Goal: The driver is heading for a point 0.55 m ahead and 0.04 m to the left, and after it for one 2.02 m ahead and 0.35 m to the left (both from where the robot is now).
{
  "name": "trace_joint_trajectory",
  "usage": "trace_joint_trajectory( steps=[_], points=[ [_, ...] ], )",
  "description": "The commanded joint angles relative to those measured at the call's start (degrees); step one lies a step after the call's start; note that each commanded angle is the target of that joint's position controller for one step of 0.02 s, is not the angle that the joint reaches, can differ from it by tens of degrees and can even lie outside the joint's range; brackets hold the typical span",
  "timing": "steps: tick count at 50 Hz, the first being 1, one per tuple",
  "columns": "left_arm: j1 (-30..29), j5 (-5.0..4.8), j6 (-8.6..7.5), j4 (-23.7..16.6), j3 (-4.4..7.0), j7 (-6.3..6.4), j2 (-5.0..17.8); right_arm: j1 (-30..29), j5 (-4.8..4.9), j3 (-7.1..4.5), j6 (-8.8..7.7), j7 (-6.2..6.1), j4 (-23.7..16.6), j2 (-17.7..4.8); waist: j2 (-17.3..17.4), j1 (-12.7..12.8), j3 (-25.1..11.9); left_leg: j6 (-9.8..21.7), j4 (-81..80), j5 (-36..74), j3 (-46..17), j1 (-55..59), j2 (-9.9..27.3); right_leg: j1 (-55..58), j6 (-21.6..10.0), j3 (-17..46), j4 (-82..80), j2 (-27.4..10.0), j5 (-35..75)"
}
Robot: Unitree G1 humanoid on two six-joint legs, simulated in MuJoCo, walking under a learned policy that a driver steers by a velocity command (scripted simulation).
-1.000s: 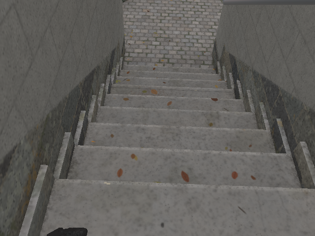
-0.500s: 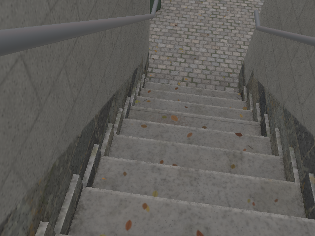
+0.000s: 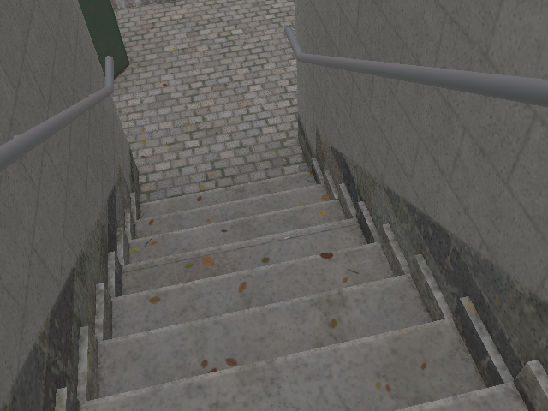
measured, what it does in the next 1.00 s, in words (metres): goes down, turning left: left foot 0.17 m lower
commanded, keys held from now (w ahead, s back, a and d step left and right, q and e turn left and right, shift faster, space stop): w+e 0.06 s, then w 0.10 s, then w+q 0.82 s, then w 0.02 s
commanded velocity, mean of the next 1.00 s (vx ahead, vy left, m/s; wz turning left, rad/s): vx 0.50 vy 0.00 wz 0.20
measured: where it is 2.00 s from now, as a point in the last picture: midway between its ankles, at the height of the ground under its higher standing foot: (256, 309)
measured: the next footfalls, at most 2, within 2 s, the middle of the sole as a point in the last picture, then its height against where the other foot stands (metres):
left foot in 0.56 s outside the picture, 0.17 m lower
right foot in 1.02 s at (322, 384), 0.17 m lower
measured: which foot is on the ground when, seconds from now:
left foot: up 0.00-0.54, down 0.56-1.00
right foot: down 0.00-0.56, up 0.58-1.00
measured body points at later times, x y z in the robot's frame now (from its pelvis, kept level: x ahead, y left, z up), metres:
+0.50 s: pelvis +0.24 +0.00 -0.07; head +0.24 -0.01 +0.38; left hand +0.28 +0.27 -0.19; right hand +0.36 -0.26 -0.18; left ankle +0.36 +0.10 -0.78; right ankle +0.07 -0.08 -0.70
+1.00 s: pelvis +0.52 +0.00 -0.23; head +0.51 +0.02 +0.22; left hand +0.67 +0.29 -0.30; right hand +0.59 -0.25 -0.36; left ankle +0.33 +0.09 -0.87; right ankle +0.68 -0.07 -0.97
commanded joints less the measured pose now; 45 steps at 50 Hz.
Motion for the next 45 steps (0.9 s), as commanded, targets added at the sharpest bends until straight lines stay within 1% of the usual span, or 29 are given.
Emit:
trace_joint_trajectory(
  steps=[1, 2, 3, 5, 7, 8, 10, 14, 19, 22, 24, 25, 26, 27, 28, 29, 30, 31, 32, 33, 34, 36, 37, 39, 40, 41, 42, 43, 45],
  points=[
    [14.01, -0.63, -3.01, 0.24, 1.34, -1.42, 6.96, -4.11, 3.23, -1.68, -3.63, 1.19, -9.05, -8.76, -18.00, 4.35, -6.26, 4.42, 26.09, -0.99, -13.08, -38.95, -7.05, 28.58, -19.88, 48.97, -36.40, -16.04, -2.62],
    [12.13, -0.15, -3.66, -0.14, 0.79, -1.65, 6.04, -6.06, 3.58, -2.07, -2.94, 0.10, -9.94, -8.96, -6.76, 2.70, -2.73, 6.25, 23.22, 3.42, -13.02, -39.31, -4.92, 23.37, -17.18, 45.91, -34.61, -15.83, -6.61],
    [7.82, 0.01, -3.97, -0.48, 0.83, -1.46, 7.16, -6.12, 2.19, -1.56, -2.19, -0.78, -9.83, -7.05, -3.73, 0.10, -1.66, 5.55, 19.69, 6.76, -13.81, -37.12, -3.14, 17.77, -16.61, 43.44, -30.38, -15.64, -0.68],
    [3.60, 0.39, -3.27, -1.42, -0.45, 0.55, 4.08, -3.27, -0.56, -1.30, -0.87, 0.01, -8.98, -6.53, -2.69, -2.18, -2.63, 4.34, 7.37, 12.17, -14.57, -29.87, -0.08, 10.91, -12.95, 32.00, -26.56, -10.94, 7.59],
    [6.50, 0.91, -2.59, -0.63, 0.27, 2.05, 5.67, -0.88, -2.49, -0.67, -0.08, 1.19, -9.01, -3.60, -3.22, -2.47, -6.78, 2.09, 2.74, 23.84, -9.83, -23.66, -2.99, 8.10, -13.67, 23.39, -24.24, -7.10, 25.65],
    [8.32, 2.65, -2.51, 0.25, 0.93, 1.91, 8.59, 1.71, -2.56, -1.14, 0.54, 1.55, -7.95, -5.13, -2.41, -2.91, -9.11, 1.64, 5.35, 29.00, -10.42, -22.21, -3.44, 8.54, -14.33, 23.22, -22.51, -8.76, 32.99],
    [10.13, -0.08, -4.02, 1.77, 0.31, 2.66, 6.45, -4.71, -0.58, -1.63, 0.94, 1.92, -11.23, -6.59, -3.90, -1.55, -5.95, 2.64, -4.16, 40.10, -14.74, -32.80, -1.62, 15.17, -11.67, 21.65, -20.66, -7.68, 21.47],
    [11.54, 0.39, -5.10, 3.76, -0.88, 3.71, 3.62, -9.96, -2.32, -0.38, 1.26, 3.24, -13.10, -2.92, -5.81, 1.54, -3.60, 4.73, -22.36, 66.76, -10.51, -21.84, -5.87, 4.99, -8.20, 12.01, -16.71, -3.83, 6.68],
    [13.08, 1.45, -4.17, 4.70, -1.02, 2.68, 4.53, -11.68, -1.72, 0.09, 2.41, 3.51, -16.24, -2.16, -5.10, 4.57, 1.24, 5.31, -22.04, 57.25, -15.72, -29.12, -8.91, 8.71, -8.75, 15.26, -5.41, -7.35, 7.40],
    [14.26, 2.27, -3.00, 4.27, -0.70, 3.90, 6.61, -15.03, -0.64, 0.63, 1.11, 4.61, -17.57, -2.71, -5.18, 7.13, 2.65, 3.25, -24.72, 52.09, -16.41, -35.75, -7.76, 14.99, -10.17, 18.81, 2.19, -10.66, 12.15],
    [11.01, 2.08, -2.23, 2.60, -1.49, 3.47, 5.88, -6.51, -1.14, -0.02, 1.52, 4.59, -14.98, -4.21, -6.54, 2.93, 1.03, 3.00, -17.32, 47.69, -11.03, -25.25, -9.02, 7.59, -9.52, 18.28, 7.65, -10.94, 21.62],
    [10.03, 1.37, -2.04, 1.71, -2.02, 3.37, 4.38, -5.59, 0.45, 0.28, 1.45, 4.36, -13.78, -3.71, -3.28, 3.27, 3.62, 3.03, -26.17, 41.80, -10.17, -23.97, -7.53, 8.28, -7.69, 15.81, 10.34, -10.64, 24.01],
    [6.70, 1.44, -2.40, 2.11, -1.61, 2.62, 6.92, 4.25, 0.06, -0.43, 2.07, 4.08, -11.25, -4.49, -5.37, -2.48, -1.61, 3.96, -21.15, 43.32, -4.32, -6.88, -10.18, 1.99, -7.11, 12.15, 18.98, -9.54, 31.63],
    [5.72, 1.05, -3.06, 2.26, -1.69, 1.29, 7.08, 18.44, -1.23, -1.05, 2.47, 3.89, -6.20, -4.80, -0.73, -8.52, -7.53, 6.19, -25.37, 47.63, -0.95, 11.76, -12.69, -2.86, -5.07, 6.04, 32.80, -6.07, 46.39],
    [2.49, -0.54, -4.26, 2.42, -1.74, 1.21, 6.36, 26.17, 0.21, -0.26, 2.86, 4.37, -4.10, -2.61, 4.34, -14.62, -5.96, 12.77, -41.89, 57.01, -11.73, 16.66, -3.82, -4.45, -1.23, 2.58, 62.52, -0.21, 21.66],
    [11.12, 0.66, -5.66, 1.04, -3.00, 0.74, 0.03, 24.00, -1.22, 0.58, 2.65, 4.68, -3.04, -5.17, 17.53, -5.61, -8.59, 16.40, -15.59, 84.61, -22.16, 31.50, 2.00, -27.71, 1.99, 2.70, 81.51, 3.75, -26.54],
    [13.22, 0.91, -6.64, -2.35, -3.72, 0.43, 2.00, 20.64, -0.62, 0.53, 2.97, 4.21, -6.40, -5.53, 11.63, -3.29, -15.04, 21.75, -18.20, 88.34, -32.41, 33.49, 6.52, -31.18, 2.91, 8.35, 77.05, 2.30, -22.09],
    [8.41, -0.23, -6.47, -5.10, -2.60, 0.99, 6.38, 16.10, 0.41, -0.16, 3.53, 4.15, -9.20, -6.37, 0.70, -2.92, -13.38, 23.22, -25.06, 71.41, -37.03, 26.94, 7.80, -33.30, 3.20, 9.51, 69.28, 0.50, -13.47],
    [4.63, -1.04, -6.08, -7.64, -2.77, 2.13, 5.38, 11.99, 0.98, -1.81, 4.09, 3.70, -10.04, -11.61, -3.66, -0.37, -10.00, 26.38, -29.36, 49.08, -44.86, 20.08, 9.36, -36.77, 3.75, 8.21, 68.96, -0.07, -11.13],
    [1.19, -2.07, -5.53, -7.53, -2.07, 3.16, 5.20, 7.85, 0.69, -1.30, 3.07, 3.09, -10.25, -10.17, -4.49, 2.29, -6.42, 25.82, -31.75, 32.72, -54.11, 10.12, 12.07, -38.16, 3.55, 13.15, 61.36, -3.37, -3.30],
    [0.80, -1.99, -4.63, -7.38, -1.01, 3.93, 7.67, 3.57, 1.02, 0.24, 2.09, 2.62, -11.69, -5.64, -7.63, 5.53, -1.49, 22.22, -32.20, 25.66, -50.20, 0.48, 8.10, -35.81, 3.62, 14.16, 48.87, -5.14, 4.41],
    [-2.16, 1.88, -4.28, -8.24, -1.32, 4.54, 5.25, 1.55, 2.08, 0.57, 0.93, 0.07, -12.79, -5.03, -3.17, 6.44, 3.26, 18.83, -31.10, 37.38, -38.94, -14.75, -1.30, -25.34, 7.08, 11.23, 24.64, -5.15, 12.41],
    [-1.67, 3.98, -4.15, -8.32, -2.17, 4.30, 3.00, 2.88, 0.94, -0.38, 1.50, -0.87, -12.01, -7.39, 1.25, 5.19, -0.54, 19.07, -28.86, 48.18, -36.05, -13.14, -3.07, -20.40, 8.00, 9.20, 18.56, -4.29, 16.92],
    [3.83, 2.70, -4.46, -5.86, -2.14, 3.22, 3.19, 5.62, -0.59, -0.61, 2.00, -1.41, -11.67, -7.58, 6.13, 5.17, -7.79, 17.60, -24.82, 56.99, -33.51, -11.40, -3.90, -11.15, 6.49, 7.84, 20.06, -2.81, 26.83],
    [-0.94, 1.79, -5.37, -6.28, -1.24, 2.24, 5.90, 11.21, 1.06, -0.41, 1.44, -2.08, -10.23, -4.52, 3.57, 1.70, -6.06, 17.62, -20.40, 44.48, -34.80, -0.36, -5.45, -23.87, 5.24, 13.31, 11.40, -4.17, 35.85],
    [-8.24, 2.59, -6.02, -8.15, -1.75, 1.53, 6.16, 13.07, 2.79, 0.01, 1.96, -3.16, -9.92, -3.74, 0.93, -1.50, -4.95, 15.04, -17.52, 36.47, -33.49, 2.92, -6.82, -26.11, 3.53, 11.60, 0.13, -2.39, 40.16],
    [-11.69, 3.63, -6.69, -9.52, -2.31, 0.99, 4.85, 12.61, 3.20, 0.56, 2.34, -4.05, -10.21, -1.97, -2.41, -2.21, -1.35, 12.45, -16.14, 24.80, -26.39, -9.74, -12.90, -13.58, 3.44, 8.73, -14.64, -0.17, 54.12],
    [-14.27, 4.96, -6.85, -10.39, -2.98, -0.07, 0.37, 13.31, 2.82, 1.25, 3.12, -3.82, -9.21, -0.40, -0.63, -4.83, -3.52, 11.45, -17.82, 21.58, -24.88, -16.18, -15.26, -1.03, 3.23, 5.06, -16.84, 3.23, 61.15],
    [-14.14, 3.55, -5.96, -13.43, -2.66, -0.94, -1.46, 12.26, 1.62, 0.89, 4.50, -3.50, -8.17, -2.21, 5.22, -4.89, -2.57, 13.21, -16.17, 18.28, -28.96, -19.81, -14.42, 5.94, 4.03, 6.40, -17.73, 4.34, 56.41]
  ],
)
